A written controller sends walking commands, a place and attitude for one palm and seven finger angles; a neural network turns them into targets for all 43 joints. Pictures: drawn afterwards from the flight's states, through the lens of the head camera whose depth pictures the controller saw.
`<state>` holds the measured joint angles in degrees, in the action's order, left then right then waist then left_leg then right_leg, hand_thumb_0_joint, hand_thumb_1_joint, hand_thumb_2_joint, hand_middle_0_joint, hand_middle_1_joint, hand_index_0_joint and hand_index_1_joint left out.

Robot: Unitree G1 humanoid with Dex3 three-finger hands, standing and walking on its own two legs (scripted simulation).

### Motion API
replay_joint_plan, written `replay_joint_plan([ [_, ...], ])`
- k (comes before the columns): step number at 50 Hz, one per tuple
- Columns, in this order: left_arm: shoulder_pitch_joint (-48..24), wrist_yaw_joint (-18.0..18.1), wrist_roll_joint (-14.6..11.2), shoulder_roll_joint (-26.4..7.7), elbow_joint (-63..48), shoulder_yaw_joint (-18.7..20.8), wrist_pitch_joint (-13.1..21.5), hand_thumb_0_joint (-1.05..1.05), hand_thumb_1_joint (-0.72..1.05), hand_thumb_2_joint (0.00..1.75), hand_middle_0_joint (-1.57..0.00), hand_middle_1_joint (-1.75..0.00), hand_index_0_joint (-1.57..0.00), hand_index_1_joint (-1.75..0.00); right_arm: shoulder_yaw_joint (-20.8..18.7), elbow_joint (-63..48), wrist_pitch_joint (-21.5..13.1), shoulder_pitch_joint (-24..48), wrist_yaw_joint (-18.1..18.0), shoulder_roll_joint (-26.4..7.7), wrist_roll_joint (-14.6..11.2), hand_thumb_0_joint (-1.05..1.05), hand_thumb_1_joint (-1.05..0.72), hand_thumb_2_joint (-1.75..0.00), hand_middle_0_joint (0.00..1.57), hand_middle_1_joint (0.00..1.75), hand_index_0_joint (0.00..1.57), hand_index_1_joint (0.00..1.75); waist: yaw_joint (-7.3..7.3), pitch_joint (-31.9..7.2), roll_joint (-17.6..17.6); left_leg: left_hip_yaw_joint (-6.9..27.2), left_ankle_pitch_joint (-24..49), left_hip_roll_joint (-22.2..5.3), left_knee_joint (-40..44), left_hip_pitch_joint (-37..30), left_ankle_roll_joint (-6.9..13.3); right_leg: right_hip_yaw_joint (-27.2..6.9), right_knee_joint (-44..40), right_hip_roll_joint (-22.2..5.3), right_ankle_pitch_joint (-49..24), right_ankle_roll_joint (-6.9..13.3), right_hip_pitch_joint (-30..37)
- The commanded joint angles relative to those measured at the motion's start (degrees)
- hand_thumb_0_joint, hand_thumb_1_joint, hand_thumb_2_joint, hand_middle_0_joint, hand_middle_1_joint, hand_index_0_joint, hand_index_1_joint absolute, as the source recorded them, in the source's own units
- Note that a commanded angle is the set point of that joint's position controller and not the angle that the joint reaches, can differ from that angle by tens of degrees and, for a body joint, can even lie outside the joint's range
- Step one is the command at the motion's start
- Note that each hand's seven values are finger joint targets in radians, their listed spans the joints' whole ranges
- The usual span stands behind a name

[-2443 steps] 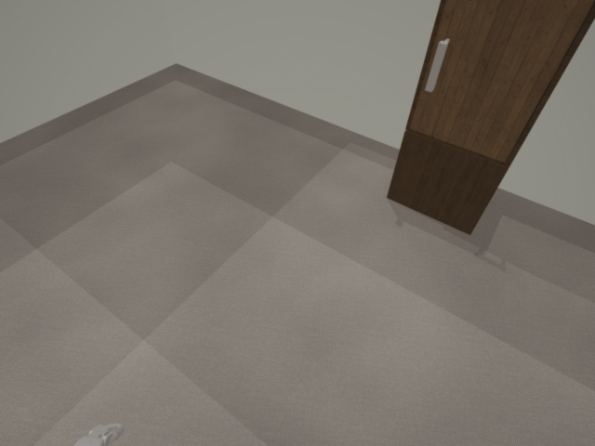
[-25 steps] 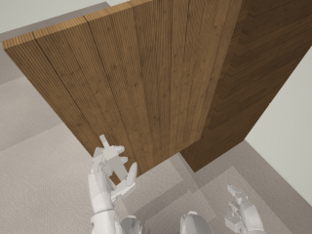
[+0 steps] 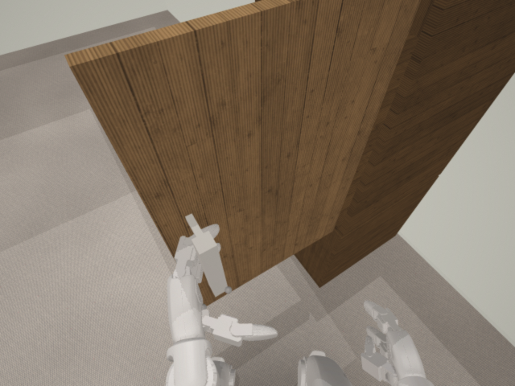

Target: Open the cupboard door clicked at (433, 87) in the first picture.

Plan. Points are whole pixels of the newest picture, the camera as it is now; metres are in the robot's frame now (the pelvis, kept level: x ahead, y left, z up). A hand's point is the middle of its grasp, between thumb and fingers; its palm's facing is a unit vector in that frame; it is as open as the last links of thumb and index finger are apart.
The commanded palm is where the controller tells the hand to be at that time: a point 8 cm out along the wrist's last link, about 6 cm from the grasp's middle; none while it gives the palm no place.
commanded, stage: open thumb and fingers to let go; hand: left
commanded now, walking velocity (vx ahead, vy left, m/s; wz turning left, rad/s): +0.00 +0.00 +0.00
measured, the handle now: (206, 256) +0.30 +0.10 +0.03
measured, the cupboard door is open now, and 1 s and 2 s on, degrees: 89 94 93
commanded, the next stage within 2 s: slide the hand sideways off the handle in 0.06 s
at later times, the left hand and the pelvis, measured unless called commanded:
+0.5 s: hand (229, 325) +0.21 +0.05 +0.05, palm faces -0.21 -0.98 +0.05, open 16.1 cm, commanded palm +0.18 +0.10 +0.04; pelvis -0.01 +0.03 -0.02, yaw -1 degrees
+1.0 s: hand (197, 346) +0.18 +0.09 +0.04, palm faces -0.14 -0.99 +0.00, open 16.0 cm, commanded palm +0.15 +0.15 +0.04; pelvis +0.00 +0.02 -0.02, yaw -1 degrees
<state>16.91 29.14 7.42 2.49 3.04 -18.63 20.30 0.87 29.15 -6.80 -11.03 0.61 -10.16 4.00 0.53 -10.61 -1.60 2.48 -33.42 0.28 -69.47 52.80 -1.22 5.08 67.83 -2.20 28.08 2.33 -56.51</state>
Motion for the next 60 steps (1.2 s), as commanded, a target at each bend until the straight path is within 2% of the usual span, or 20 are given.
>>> replay_joint_plan([
  [1,-3.8,1.7,0.8,11.3,-13.0,-3.6,2.8,0.00,-0.50,0.30,-0.16,-0.35,-0.16,-0.35,-1.8,-9.2,-2.7,4.1,0.2,-5.2,-0.3,0.00,-0.90,-0.90,0.20,0.30,0.20,0.30,0.13,-12.1,3.4,-0.2,10.7,1.8,10.2,-3.8,1.2,-1.3,-10.7,1.5,-7.7,0.0,13.5],
  [8,-5.0,2.5,1.0,14.2,-12.9,-5.6,1.1,0.00,-0.50,0.30,-0.15,-0.30,-0.15,-0.30,-1.7,-9.2,-2.6,5.2,0.9,-5.2,-0.5,0.00,-0.90,-0.90,0.20,0.30,0.20,0.30,0.07,-11.9,3.0,0.7,10.9,1.5,10.8,-4.5,1.1,-0.1,-9.6,2.0,-6.4,0.4,11.9],
  [9,-6.6,-8.8,7.0,5.3,-16.1,-16.8,3.9,0.00,-0.50,0.30,-0.15,-0.30,-0.15,-0.30,-2.5,-8.4,-2.9,-0.4,1.3,-8.2,-1.1,0.00,-0.90,-0.90,0.20,0.30,0.20,0.30,6.62,-7.7,4.6,0.3,11.4,1.4,8.8,-5.4,2.3,-2.6,-10.4,0.5,-9.7,0.0,9.6],
  [10,-7.1,-15.2,4.3,1.5,-18.9,-12.0,6.2,0.00,-0.50,0.30,-0.15,-0.30,-0.15,-0.30,-2.8,-9.7,-2.8,-0.1,1.2,-7.1,-1.2,0.00,-0.90,-0.90,0.20,0.30,0.20,0.30,3.97,-11.0,3.8,0.1,11.8,1.6,8.5,-4.3,2.4,-3.0,-9.6,0.2,-11.4,0.4,12.4],
  [11,-6.4,-19.3,2.9,-0.8,-19.7,-10.9,7.5,0.00,-0.50,0.30,-0.15,-0.30,-0.15,-0.30,-2.7,-10.6,-2.5,0.6,0.8,-7.1,-1.3,0.00,-0.90,-0.90,0.20,0.30,0.20,0.30,3.05,-12.8,3.8,-0.1,11.9,1.8,8.2,-4.0,2.6,-3.6,-8.9,0.1,-12.4,0.5,14.5],
  [12,-6.4,-22.4,1.6,-2.5,-21.4,-9.8,8.2,0.00,-0.50,0.30,-0.15,-0.30,-0.15,-0.30,-2.8,-11.2,-2.5,1.1,0.6,-7.3,-1.4,0.00,-0.90,-0.90,0.20,0.30,0.20,0.30,3.11,-14.1,2.3,-0.1,12.7,1.8,7.4,-4.1,2.7,-3.9,-8.0,0.0,-13.8,0.6,14.7],
  [15,-4.9,-29.3,-3.5,-1.0,-23.4,-9.1,9.2,0.00,-0.50,0.30,-0.15,-0.30,-0.15,-0.30,-2.6,-13.6,-3.1,1.4,0.1,-7.0,-2.3,0.00,-0.90,-0.90,0.20,0.30,0.20,0.30,3.13,-13.1,3.0,0.4,9.8,1.9,7.0,-3.3,2.7,-3.5,-7.2,0.2,-9.1,0.4,11.8],
  [17,-2.3,-29.4,-6.9,-0.2,-23.9,-6.7,8.1,0.00,-0.50,0.30,-0.15,-0.30,-0.15,-0.30,-2.4,-15.4,-3.3,1.9,-0.3,-6.9,-3.0,0.00,-0.90,-0.90,0.20,0.30,0.20,0.30,1.94,-11.8,3.0,0.8,7.9,2.1,8.1,-2.9,2.4,-2.8,-7.4,0.6,-5.2,0.5,10.8],
  [19,0.7,-27.7,-8.1,-0.6,-23.9,-4.2,6.8,0.00,-0.50,0.30,-0.15,-0.30,-0.15,-0.30,-2.5,-16.4,-2.9,1.6,-0.4,-7.1,-3.2,0.00,-0.90,-0.90,0.20,0.30,0.20,0.30,1.20,-11.4,4.2,1.1,7.4,2.0,8.6,-2.4,2.0,-2.1,-6.7,0.8,-3.9,0.3,9.9],
  [21,2.5,-25.3,-7.1,-1.8,-24.4,-2.4,5.5,0.00,-0.50,0.30,-0.15,-0.30,-0.15,-0.30,-2.5,-17.2,-2.2,1.1,-0.2,-7.0,-3.1,0.00,-0.90,-0.90,0.20,0.30,0.20,0.30,0.65,-11.9,4.7,1.1,7.5,2.0,8.6,-1.8,1.8,-1.9,-6.0,0.8,-3.7,0.2,9.8],
  [22,5.0,-23.9,-6.0,-3.2,-23.8,-0.9,5.1,0.00,-0.50,0.30,-0.15,-0.30,-0.15,-0.30,-2.6,-17.5,-1.8,1.0,-0.1,-7.2,-2.9,0.00,-0.90,-0.90,0.20,0.30,0.20,0.30,-0.51,-12.4,4.5,1.2,9.1,2.1,8.7,-1.4,1.7,-1.9,-5.2,0.9,-4.6,0.5,10.5],
  [26,8.9,-21.9,-3.5,-3.5,-24.5,-0.9,4.2,0.00,-0.50,0.30,-0.15,-0.30,-0.15,-0.30,-2.7,-18.7,-0.5,0.1,0.6,-6.8,-2.7,0.00,-0.90,-0.90,0.20,0.30,0.20,0.30,-0.43,-12.3,6.0,0.3,9.2,2.1,8.0,-0.5,1.5,-2.4,-5.1,0.9,-5.6,0.3,10.9],
  [27,10.9,-21.8,-3.3,-4.8,-24.5,0.6,4.0,0.00,-0.50,0.30,-0.15,-0.30,-0.15,-0.30,-2.8,-19.0,-0.2,0.4,0.5,-7.0,-2.7,0.00,-0.90,-0.90,0.20,0.30,0.20,0.30,-1.28,-12.4,6.3,0.4,9.4,2.1,8.1,0.2,1.5,-2.5,-5.2,1.1,-5.4,0.5,11.7],
  [32,12.8,-23.2,-4.1,-5.8,-27.3,1.0,4.7,0.00,-0.50,0.30,-0.15,-0.30,-0.15,-0.30,-2.4,-20.0,0.7,0.6,0.2,-6.9,-3.0,0.00,-0.90,-0.90,0.20,0.30,0.20,0.30,-1.15,-10.2,4.9,0.2,7.1,2.1,8.4,0.7,1.6,-2.7,-5.7,1.3,-3.1,0.5,10.7],
  [36,13.2,-25.2,-5.4,-5.5,-27.9,0.7,5.3,0.00,-0.50,0.30,-0.15,-0.30,-0.15,-0.30,-2.2,-20.0,0.7,0.1,-0.2,-7.0,-3.2,0.00,-0.90,-0.90,0.20,0.30,0.20,0.30,0.15,-7.5,4.3,0.3,4.8,2.0,7.9,1.2,1.7,-2.6,-6.2,1.4,-1.2,0.1,8.4],
  [46,21.0,-29.8,-8.7,-9.4,-30.9,6.1,6.9,0.00,-0.50,0.30,-0.15,-0.30,-0.15,-0.30,-3.2,-20.2,0.6,-0.1,-1.0,-6.8,-3.5,0.00,-0.90,-0.90,0.20,0.30,0.20,0.30,-0.75,-11.0,4.1,-0.7,8.5,2.3,5.2,2.4,1.8,-3.5,-4.7,1.6,-6.3,-0.2,10.6],
  [47,22.3,-30.1,-9.2,-10.5,-31.0,7.9,6.6,0.00,-0.50,0.30,-0.15,-0.30,-0.15,-0.30,-3.4,-20.2,0.9,0.2,-1.1,-6.8,-3.7,0.00,-0.90,-0.90,0.20,0.30,0.20,0.30,-1.68,-11.5,3.6,-0.7,9.5,2.4,5.2,2.9,1.8,-3.6,-4.6,1.6,-7.0,0.0,11.8],
  [48,22.4,-30.7,-9.6,-9.9,-31.1,7.4,6.6,0.00,-0.50,0.30,-0.15,-0.30,-0.15,-0.30,-3.3,-20.2,0.8,0.4,-1.2,-6.7,-3.7,0.00,-0.90,-0.90,0.20,0.30,0.20,0.30,-1.11,-11.0,3.5,-1.0,8.8,2.4,4.8,3.0,1.9,-4.0,-5.1,1.5,-6.6,-0.3,11.4],
  [49,22.4,-31.0,-10.1,-11.4,-31.1,9.5,6.8,0.00,-0.50,0.30,-0.15,-0.30,-0.15,-0.30,-3.6,-19.7,1.0,0.1,-1.4,-6.7,-3.8,0.00,-0.90,-0.90,0.20,0.30,0.20,0.30,-1.06,-11.1,4.4,-1.1,8.9,2.3,4.4,3.2,1.9,-4.0,-4.9,1.7,-6.8,-0.3,11.3],
  [60,28.7,-37.8,-15.3,-13.7,-31.8,15.2,8.8,0.00,-0.50,0.30,-0.15,-0.30,-0.15,-0.30,-4.8,-18.8,0.9,1.5,-2.9,-6.2,-4.6,0.00,-0.90,-0.90,0.20,0.30,0.20,0.30,-1.73,-11.5,5.4,-1.6,10.1,2.3,1.7,6.0,1.9,-6.3,-5.1,1.4,-9.1,-0.9,13.6],
])
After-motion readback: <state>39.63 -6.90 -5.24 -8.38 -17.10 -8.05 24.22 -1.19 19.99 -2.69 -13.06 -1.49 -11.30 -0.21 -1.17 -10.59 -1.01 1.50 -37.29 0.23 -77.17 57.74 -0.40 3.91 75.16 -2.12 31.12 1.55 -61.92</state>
